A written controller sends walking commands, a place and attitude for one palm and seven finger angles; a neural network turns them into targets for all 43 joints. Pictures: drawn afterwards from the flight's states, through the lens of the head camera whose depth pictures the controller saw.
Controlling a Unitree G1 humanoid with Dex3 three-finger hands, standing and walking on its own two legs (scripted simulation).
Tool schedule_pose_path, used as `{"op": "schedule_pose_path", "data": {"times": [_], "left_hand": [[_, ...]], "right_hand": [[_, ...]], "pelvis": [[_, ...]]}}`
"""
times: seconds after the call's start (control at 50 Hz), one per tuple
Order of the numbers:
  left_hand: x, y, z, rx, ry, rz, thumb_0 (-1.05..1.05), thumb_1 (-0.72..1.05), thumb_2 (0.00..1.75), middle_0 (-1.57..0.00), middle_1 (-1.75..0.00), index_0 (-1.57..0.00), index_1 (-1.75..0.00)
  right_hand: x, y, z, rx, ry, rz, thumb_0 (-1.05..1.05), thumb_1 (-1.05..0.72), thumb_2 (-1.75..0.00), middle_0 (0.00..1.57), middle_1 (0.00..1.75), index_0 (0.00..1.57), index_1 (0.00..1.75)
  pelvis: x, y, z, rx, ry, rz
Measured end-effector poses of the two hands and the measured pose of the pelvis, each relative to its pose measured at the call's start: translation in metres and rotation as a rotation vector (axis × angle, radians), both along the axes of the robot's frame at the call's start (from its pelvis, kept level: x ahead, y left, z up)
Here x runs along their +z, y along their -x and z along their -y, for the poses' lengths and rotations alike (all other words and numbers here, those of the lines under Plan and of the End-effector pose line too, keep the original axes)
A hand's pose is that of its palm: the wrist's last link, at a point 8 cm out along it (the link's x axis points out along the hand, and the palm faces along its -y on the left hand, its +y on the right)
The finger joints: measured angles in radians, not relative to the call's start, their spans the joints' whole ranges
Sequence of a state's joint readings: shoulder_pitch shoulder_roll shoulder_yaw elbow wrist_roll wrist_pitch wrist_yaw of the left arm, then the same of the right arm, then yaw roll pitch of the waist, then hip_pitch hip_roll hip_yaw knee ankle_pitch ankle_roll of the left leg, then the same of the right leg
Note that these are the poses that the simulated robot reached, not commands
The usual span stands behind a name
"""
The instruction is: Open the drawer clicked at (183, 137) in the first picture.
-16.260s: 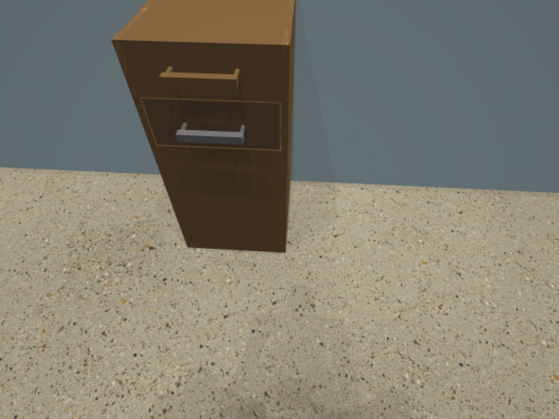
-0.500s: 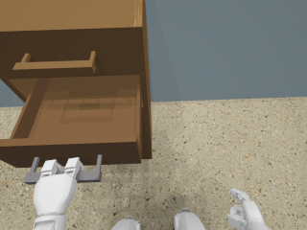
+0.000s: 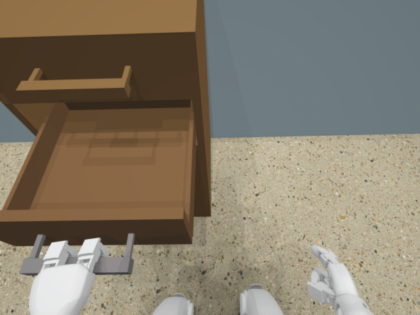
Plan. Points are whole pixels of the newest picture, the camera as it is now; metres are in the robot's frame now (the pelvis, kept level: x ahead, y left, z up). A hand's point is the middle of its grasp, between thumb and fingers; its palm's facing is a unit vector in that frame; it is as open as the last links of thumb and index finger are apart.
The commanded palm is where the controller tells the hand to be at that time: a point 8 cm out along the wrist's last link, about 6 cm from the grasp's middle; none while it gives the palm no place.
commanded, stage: pull the drawer open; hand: left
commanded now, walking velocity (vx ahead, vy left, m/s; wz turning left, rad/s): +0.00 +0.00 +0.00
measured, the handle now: (81, 253) +0.23 +0.26 -0.02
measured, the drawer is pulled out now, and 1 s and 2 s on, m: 0.27 0.30 0.30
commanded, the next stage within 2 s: open the thumb to release the handle in 0.50 s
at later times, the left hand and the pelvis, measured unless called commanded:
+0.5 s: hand out of the picture +0.13 +0.24 -0.03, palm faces -0.12 -0.08 -0.99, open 6.2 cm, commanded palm +0.09 +0.25 +0.01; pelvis -0.01 +0.00 -0.01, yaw +1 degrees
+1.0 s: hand (73, 312) +0.14 +0.25 -0.03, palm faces -0.07 -0.05 -1.00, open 10.2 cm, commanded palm +0.11 +0.25 +0.01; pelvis -0.03 -0.01 -0.01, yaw +2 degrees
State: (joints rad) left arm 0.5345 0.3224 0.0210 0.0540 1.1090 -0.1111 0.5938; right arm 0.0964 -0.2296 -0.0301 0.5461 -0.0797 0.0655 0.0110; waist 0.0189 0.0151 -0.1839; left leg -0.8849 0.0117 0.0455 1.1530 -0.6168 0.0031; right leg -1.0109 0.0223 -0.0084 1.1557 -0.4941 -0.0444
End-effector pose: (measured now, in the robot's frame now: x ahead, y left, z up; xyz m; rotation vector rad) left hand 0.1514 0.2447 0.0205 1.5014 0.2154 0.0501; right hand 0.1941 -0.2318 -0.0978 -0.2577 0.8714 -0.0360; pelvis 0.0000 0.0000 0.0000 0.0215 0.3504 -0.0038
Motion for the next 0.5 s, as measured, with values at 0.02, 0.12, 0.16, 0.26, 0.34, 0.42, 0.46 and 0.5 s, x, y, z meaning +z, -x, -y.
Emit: {"op": "schedule_pose_path", "data": {"times": [0.02,0.12,0.16,0.26,0.34,0.42,0.46,0.5], "left_hand": [[0.000,0.002,0.000,-0.001,0.001,-0.002,0.00,0.67,0.72,-0.27,-1.30,-0.38,-1.30],[0.001,0.012,0.000,-0.006,0.004,-0.015,0.00,0.67,0.72,-0.26,-1.29,-0.37,-1.30],[0.001,0.016,0.000,-0.007,0.006,-0.020,0.00,0.67,0.72,-0.26,-1.29,-0.37,-1.29],[0.002,0.025,0.001,-0.009,0.006,-0.032,0.00,0.67,0.72,-0.26,-1.29,-0.36,-1.29],[0.002,0.032,0.001,-0.010,0.008,-0.036,0.00,0.67,0.72,-0.26,-1.29,-0.36,-1.29],[0.002,0.034,0.001,-0.011,0.008,-0.032,0.00,0.67,0.72,-0.25,-1.28,-0.36,-1.28],[0.002,0.034,0.001,-0.012,0.008,-0.026,0.00,0.67,0.72,-0.25,-1.28,-0.35,-1.28],[0.001,0.034,0.001,-0.013,0.007,-0.022,0.00,0.67,0.73,-0.25,-1.28,-0.35,-1.28]], "right_hand": [[-0.001,-0.001,-0.001,0.003,-0.001,0.001,0.01,-0.90,-0.90,0.20,0.30,0.20,0.30],[-0.003,-0.004,-0.005,0.016,-0.011,0.008,0.01,-0.90,-0.90,0.20,0.30,0.20,0.30],[-0.004,-0.005,-0.006,0.020,-0.016,0.011,0.01,-0.90,-0.90,0.20,0.30,0.20,0.30],[-0.007,-0.007,-0.010,0.032,-0.029,0.021,0.01,-0.90,-0.90,0.20,0.30,0.20,0.30],[-0.009,-0.008,-0.012,0.039,-0.035,0.025,0.01,-0.90,-0.90,0.20,0.30,0.20,0.30],[-0.011,-0.007,-0.013,0.046,-0.036,0.027,0.01,-0.90,-0.90,0.20,0.30,0.20,0.30],[-0.012,-0.007,-0.013,0.047,-0.035,0.027,0.01,-0.90,-0.90,0.20,0.30,0.20,0.30],[-0.013,-0.006,-0.012,0.046,-0.034,0.027,0.01,-0.90,-0.90,0.20,0.30,0.20,0.30]], "pelvis": [[-0.001,0.000,0.000,0.000,0.000,-0.001],[-0.003,0.001,0.001,0.001,-0.002,-0.006],[-0.004,0.001,0.002,0.001,-0.002,-0.006],[-0.007,0.003,0.002,0.003,-0.002,-0.009],[-0.009,0.005,0.003,0.005,-0.003,-0.011],[-0.012,0.007,0.003,0.008,-0.003,-0.012],[-0.013,0.008,0.004,0.009,-0.004,-0.013],[-0.014,0.009,0.004,0.011,-0.004,-0.014]]}}
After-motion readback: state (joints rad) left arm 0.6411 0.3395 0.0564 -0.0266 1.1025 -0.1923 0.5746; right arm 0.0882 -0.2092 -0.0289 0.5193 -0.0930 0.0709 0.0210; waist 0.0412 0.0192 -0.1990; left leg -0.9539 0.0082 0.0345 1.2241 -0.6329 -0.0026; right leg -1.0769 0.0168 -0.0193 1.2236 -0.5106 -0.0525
